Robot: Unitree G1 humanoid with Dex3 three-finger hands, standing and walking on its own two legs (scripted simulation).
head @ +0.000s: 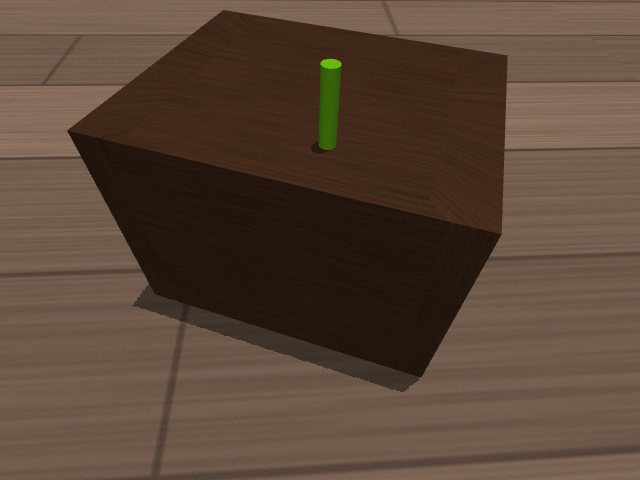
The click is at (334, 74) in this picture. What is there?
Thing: slim round
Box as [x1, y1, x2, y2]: [318, 59, 341, 149]
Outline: 325,59 320,63 318,144 321,148 331,149 335,146 341,64 339,61 335,59
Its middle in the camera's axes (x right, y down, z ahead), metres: +0.02 -0.28 +0.84
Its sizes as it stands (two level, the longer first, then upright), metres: 0.041 0.041 0.190
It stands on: a support 0.70 m high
